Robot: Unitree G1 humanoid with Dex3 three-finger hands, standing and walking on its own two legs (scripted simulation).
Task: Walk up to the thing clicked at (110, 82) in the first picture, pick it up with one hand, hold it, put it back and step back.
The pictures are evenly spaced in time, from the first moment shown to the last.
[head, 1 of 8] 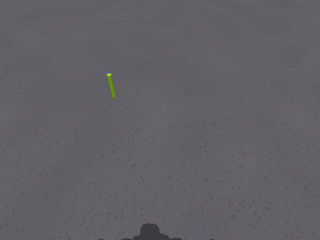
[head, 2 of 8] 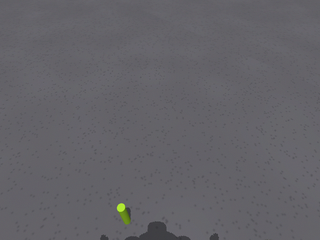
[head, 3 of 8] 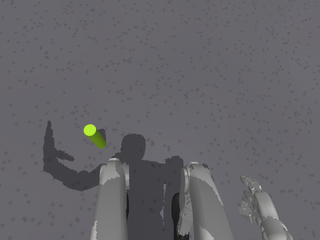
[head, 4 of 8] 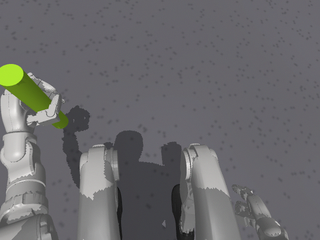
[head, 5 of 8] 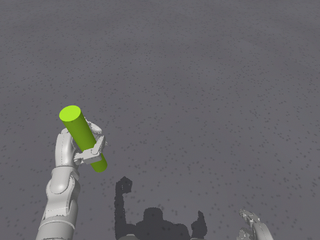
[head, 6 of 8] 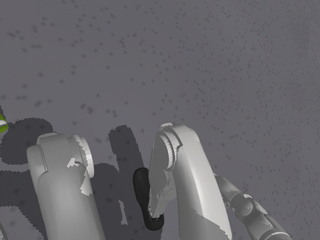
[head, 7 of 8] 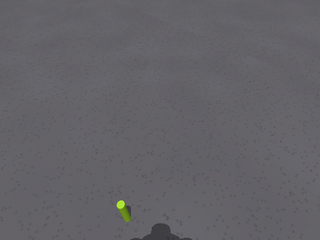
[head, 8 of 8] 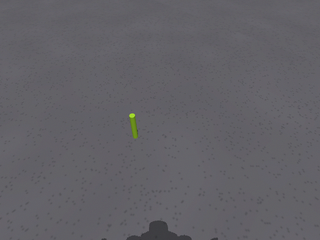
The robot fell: no
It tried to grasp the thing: yes
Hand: left
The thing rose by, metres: 0.67
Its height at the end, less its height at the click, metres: +0.00
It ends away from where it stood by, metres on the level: 0.01
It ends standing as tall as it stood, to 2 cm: yes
